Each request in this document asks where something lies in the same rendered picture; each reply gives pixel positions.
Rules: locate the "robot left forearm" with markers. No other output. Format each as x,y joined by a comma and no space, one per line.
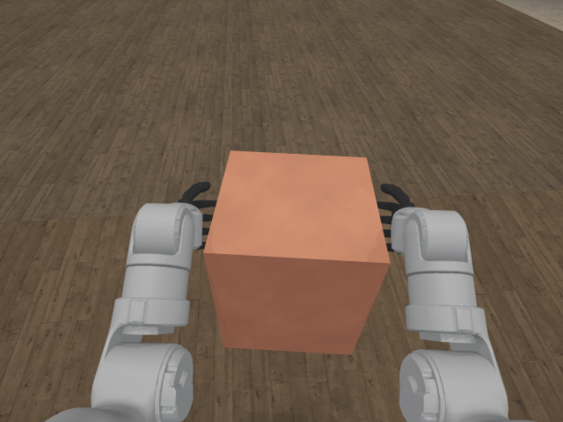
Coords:
160,251

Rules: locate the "right robot upper arm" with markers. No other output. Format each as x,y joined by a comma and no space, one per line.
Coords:
451,386

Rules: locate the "robot right hand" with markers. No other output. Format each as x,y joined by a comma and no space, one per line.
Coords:
400,197

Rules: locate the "left robot upper arm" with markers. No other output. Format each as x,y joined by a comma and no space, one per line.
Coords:
139,382

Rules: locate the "carton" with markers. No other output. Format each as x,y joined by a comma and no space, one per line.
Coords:
295,252

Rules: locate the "robot left hand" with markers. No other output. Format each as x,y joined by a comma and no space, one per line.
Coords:
188,197

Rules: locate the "robot right forearm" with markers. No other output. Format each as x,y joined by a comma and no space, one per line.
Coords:
442,301

